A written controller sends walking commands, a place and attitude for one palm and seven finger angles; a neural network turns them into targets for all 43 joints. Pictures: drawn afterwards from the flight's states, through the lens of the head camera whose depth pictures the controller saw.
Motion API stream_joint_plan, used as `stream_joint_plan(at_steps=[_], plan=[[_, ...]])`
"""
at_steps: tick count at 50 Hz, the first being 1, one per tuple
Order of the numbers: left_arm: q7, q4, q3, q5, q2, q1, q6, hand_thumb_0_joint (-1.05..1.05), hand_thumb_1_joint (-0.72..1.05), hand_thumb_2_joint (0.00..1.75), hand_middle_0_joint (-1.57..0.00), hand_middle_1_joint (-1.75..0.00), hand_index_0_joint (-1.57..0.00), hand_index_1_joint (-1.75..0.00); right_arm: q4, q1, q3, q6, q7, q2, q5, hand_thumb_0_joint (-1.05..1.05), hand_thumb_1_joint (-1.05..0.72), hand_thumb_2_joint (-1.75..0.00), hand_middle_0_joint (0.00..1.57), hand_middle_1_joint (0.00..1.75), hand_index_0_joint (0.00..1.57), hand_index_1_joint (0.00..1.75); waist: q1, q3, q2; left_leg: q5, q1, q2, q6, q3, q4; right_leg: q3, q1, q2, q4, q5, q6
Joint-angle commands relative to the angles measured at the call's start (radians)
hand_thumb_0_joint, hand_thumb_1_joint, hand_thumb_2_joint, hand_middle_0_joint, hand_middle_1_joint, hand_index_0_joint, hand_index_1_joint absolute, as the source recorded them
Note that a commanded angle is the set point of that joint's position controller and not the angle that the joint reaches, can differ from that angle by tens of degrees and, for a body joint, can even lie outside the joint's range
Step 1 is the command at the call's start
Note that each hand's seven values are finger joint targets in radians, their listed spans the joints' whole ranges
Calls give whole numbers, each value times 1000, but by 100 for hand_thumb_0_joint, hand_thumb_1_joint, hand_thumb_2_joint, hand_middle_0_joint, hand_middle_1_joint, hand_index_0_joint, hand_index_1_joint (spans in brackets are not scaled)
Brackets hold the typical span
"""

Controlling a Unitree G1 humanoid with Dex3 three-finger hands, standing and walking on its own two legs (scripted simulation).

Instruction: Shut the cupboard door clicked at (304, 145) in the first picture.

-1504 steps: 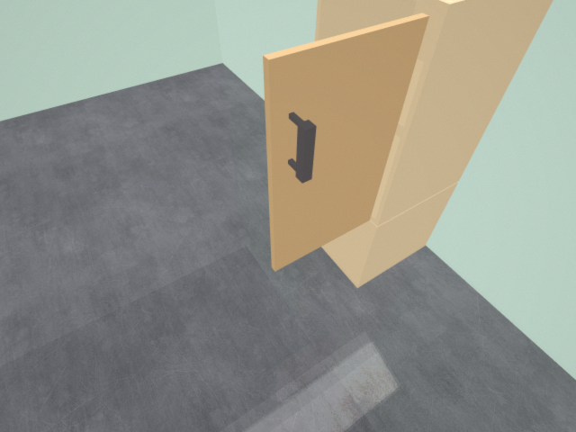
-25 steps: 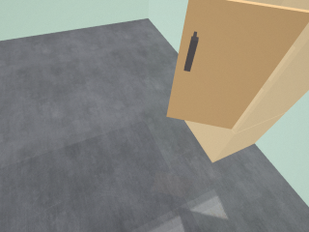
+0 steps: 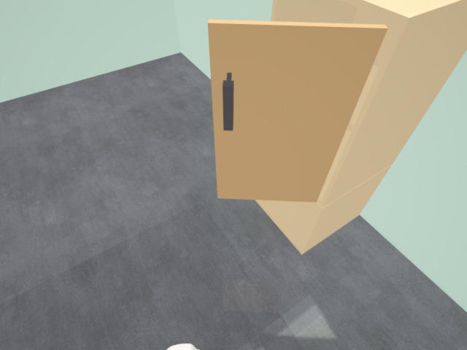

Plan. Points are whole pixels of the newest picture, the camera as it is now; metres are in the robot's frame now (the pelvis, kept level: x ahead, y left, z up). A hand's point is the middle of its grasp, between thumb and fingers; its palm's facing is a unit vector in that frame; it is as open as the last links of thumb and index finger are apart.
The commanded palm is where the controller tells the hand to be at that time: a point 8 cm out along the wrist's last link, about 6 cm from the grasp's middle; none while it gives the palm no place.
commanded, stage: take the last steps up to it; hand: left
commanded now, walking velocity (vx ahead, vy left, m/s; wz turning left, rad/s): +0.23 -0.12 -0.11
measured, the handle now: (228, 101) +0.62 +0.04 +0.08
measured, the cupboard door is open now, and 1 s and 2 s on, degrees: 54 54 54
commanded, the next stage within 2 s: come to a stop and stand still in 0.34 s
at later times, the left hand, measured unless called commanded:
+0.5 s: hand (163, 304) +0.24 +0.16 -0.16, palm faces -0.09 -0.98 -0.18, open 7.4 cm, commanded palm none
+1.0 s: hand (165, 307) +0.24 +0.16 -0.19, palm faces +0.02 -0.98 -0.22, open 7.3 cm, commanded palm none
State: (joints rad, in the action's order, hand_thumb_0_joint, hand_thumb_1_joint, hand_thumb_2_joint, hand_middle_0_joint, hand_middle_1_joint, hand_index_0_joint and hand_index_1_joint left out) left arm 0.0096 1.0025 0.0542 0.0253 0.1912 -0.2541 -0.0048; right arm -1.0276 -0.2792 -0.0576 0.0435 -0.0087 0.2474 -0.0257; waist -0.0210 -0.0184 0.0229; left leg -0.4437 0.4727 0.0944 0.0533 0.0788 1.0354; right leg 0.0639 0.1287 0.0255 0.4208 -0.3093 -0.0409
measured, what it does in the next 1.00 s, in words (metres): walks ahead: left foot, then right foot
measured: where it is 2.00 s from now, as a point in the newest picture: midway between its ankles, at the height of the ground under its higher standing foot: outside the picture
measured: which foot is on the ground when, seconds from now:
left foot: up 0.00-0.16, down 0.18-0.60, up 0.62-0.94, down 0.96-1.00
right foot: down 0.00-0.18, up 0.20-0.58, down 0.60-0.98, up 1.00-1.00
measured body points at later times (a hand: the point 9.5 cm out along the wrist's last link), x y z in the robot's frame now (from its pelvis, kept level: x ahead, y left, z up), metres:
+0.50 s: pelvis +0.13 -0.02 +0.01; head +0.17 -0.01 +0.46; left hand +0.24 +0.21 -0.15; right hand +0.08 -0.25 -0.13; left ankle +0.12 +0.10 -0.74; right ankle +0.17 -0.20 -0.69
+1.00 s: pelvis +0.15 -0.03 -0.01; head +0.18 -0.01 +0.43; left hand +0.24 +0.21 -0.17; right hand +0.24 -0.30 -0.14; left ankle +0.16 +0.06 -0.74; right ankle +0.20 -0.20 -0.73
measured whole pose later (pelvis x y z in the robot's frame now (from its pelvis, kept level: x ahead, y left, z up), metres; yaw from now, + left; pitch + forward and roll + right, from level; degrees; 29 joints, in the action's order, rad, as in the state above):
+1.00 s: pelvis +0.15 -0.03 -0.01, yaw -2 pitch +0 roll -1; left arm -0.03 0.97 0.06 0.02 0.23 -0.14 0.04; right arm -0.93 -0.15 -0.05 0.03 -0.01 0.22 -0.02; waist 0.01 -0.07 -0.05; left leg -0.34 0.30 0.01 -0.01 0.04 0.62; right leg 0.06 0.39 -0.10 0.62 -0.29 0.04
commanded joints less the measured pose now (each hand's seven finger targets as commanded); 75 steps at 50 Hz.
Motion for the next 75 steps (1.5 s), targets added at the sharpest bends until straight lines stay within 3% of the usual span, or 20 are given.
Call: stream_joint_plan(at_steps=[1, 7, 9, 10, 13, 17, 27, 30, 32, 34, 40, 46, 47, 48, 49, 53, 59, 65, 68, 75], plan=[[-9, -24, 25, 2, 159, -22, -29, 0, 90, 90, -20, -30, -20, -30, 114, 86, -6, -54, 10, 33, -4, 0, -90, -90, 20, 30, 20, 30, 7, -40, -125, 77, 111, 13, 9, 16, -128, -187, -43, -242, -185, 287, -179], [-1, -3, 29, -12, 161, 9, -15, 0, 90, 90, -20, -30, -20, -30, 58, -79, -9, -81, -9, 72, -6, 0, -90, -90, 20, 30, 20, 30, -74, 24, -66, 287, -311, -38, -17, 64, -525, -132, 82, -156, 56, 326, -112], [10, -27, 10, -20, 71, -73, -11, 0, 90, 90, -20, -30, -20, -30, 13, -279, -42, -92, -29, 255, -30, 0, -90, -90, 20, 30, 20, 30, -112, 172, 355, 296, -658, 402, -195, -518, -714, -3, 428, 27, 592, -270, -1], [8, -46, 14, 0, 120, -20, -4, 0, 90, 90, -20, -30, -20, -30, 19, -264, -37, -82, -37, 256, -19, 0, -90, -90, 20, 30, 20, 30, -116, 145, 236, 168, -547, 452, -230, -578, -782, -108, 455, -1, 757, -306, -5], [24, -47, 24, 10, 100, 59, 9, 0, 90, 90, -20, -30, -20, -30, 68, -91, -12, -86, -39, 154, -14, 0, -90, -90, 20, 30, 20, 30, -35, -75, 123, 76, -242, 352, -186, -394, -857, -127, 486, -97, 841, -84, 23], [31, -29, 20, 4, 56, 10, 30, 0, 90, 90, -20, -30, -20, -30, 58, -77, -8, -100, -35, 122, -12, 0, -90, -90, 20, 30, 20, 30, 3, 1, 97, 336, -284, 258, -159, -127, -824, -75, 419, -101, 664, 19, 55], [0, -33, 1, -3, 53, 32, 5, 0, 90, 90, -20, -30, -20, -30, 22, -70, -14, -57, -16, 77, 0, 0, -90, -90, 20, 30, 20, 30, 32, 31, 115, 502, -241, 132, -97, 29, -597, 42, 58, -46, 37, 233, 74], [-25, -3, 15, 1, 225, -58, -21, 0, 90, 90, -20, -30, -20, -30, 28, -137, 0, -41, -4, -21, 25, 0, -90, -90, 20, 30, 20, 30, 40, 126, -170, -145, -110, -39, -10, 53, -306, -238, -108, -408, -23, 840, -73], [-43, -3, 25, 0, 218, -2, -23, 0, 90, 90, -20, -30, -20, -30, 23, -135, -2, -10, -20, -14, 25, 0, -90, -90, 20, 30, 20, 30, 25, 143, -357, -215, -80, -36, -6, -22, -144, -283, -92, -423, -3, 1059, -140], [-55, -19, 28, -1, 192, 21, -10, 0, 90, 90, -20, -30, -20, -30, 24, -89, -11, -12, -22, 35, 28, 0, -90, -90, 20, 30, 20, 30, 47, 158, -303, -159, 2, -57, 0, -72, -1, -246, -168, -408, 36, 1129, -161], [-63, -77, 42, 8, 179, 100, 6, 0, 90, 90, -20, -30, -20, -30, 78, -6, -15, 19, 2, 15, 12, 0, -90, -90, 20, 30, 20, 30, 24, 99, -204, -19, -37, -69, 10, -95, 13, -161, 57, -388, -50, 688, -144], [-47, -87, 39, 7, 182, 114, 22, 0, 90, 90, -20, -30, -20, -30, 73, -68, -9, -11, 5, 14, 13, 0, -90, -90, 20, 30, 20, 30, -16, 90, -192, 210, -317, -90, -10, -18, -534, -153, 198, -303, 14, 253, -61], [-43, -92, 29, -3, 150, 95, 30, 0, 90, 90, -20, -30, -20, -30, 75, -78, -11, -20, 5, 57, 11, 0, -90, -90, 20, 30, 20, 30, -15, 91, -57, 244, -384, -42, -26, -78, -620, -124, 272, -240, 88, 108, -17], [-40, -104, 17, -10, 92, 65, 42, 0, 90, 90, -20, -30, -20, -30, 105, -39, -21, -28, 4, 130, 0, 0, -90, -90, 20, 30, 20, 30, 4, 50, 217, 322, -297, 154, -99, -308, -731, -31, 314, -110, 203, -111, 51], [-40, -114, 13, -9, 83, 85, 49, 0, 90, 90, -20, -30, -20, -30, 139, 22, -22, -21, -3, 172, -9, 0, -90, -90, 20, 30, 20, 30, -1, -4, 241, 327, -117, 246, -183, -380, -797, -37, 250, -62, 338, -218, 61], [-33, -54, 17, -5, 105, 33, 57, 0, 90, 90, -20, -30, -20, -30, 141, 119, 5, -39, -30, 102, -3, 0, -90, -90, 20, 30, 20, 30, 51, 5, 156, 513, -203, 144, -196, -237, -748, -129, 277, -47, 566, -135, 57], [-34, -18, -14, -11, 74, 15, 40, 0, 90, 90, -20, -30, -20, -30, 73, 43, 3, -45, -31, 93, 10, 0, -90, -90, 20, 30, 20, 30, 15, 51, 112, 553, -365, 149, -213, -232, -743, -69, 168, -54, 250, -122, 63], [-43, 52, -32, -10, 100, -61, 6, 0, 90, 90, -20, -30, -20, -30, 25, 27, 18, -51, -15, 26, 31, 0, -90, -90, 20, 30, 20, 30, 3, 11, 16, 274, -323, -5, -70, -167, -726, -193, 80, -160, -103, 124, -5], [-46, 74, -39, -12, 67, -50, -14, 0, 90, 90, -20, -30, -20, -30, -16, 1, 19, -55, -16, 28, 24, 0, -90, -90, 20, 30, 20, 30, -5, 39, -175, 379, -385, -1, -74, -130, -691, -187, 81, -146, -105, 214, 2], [-48, 99, -42, -16, 47, -70, -3, 0, 90, 90, -20, -30, -20, -30, -77, -31, 36, -51, -19, 11, 19, 0, -90, -90, 20, 30, 20, 30, 5, -87, -40, 236, -320, -4, -70, -134, -756, -185, 121, -125, -143, 42, 2]])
